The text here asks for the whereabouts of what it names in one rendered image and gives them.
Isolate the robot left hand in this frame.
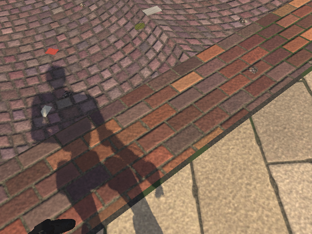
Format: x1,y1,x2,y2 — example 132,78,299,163
28,218,76,234

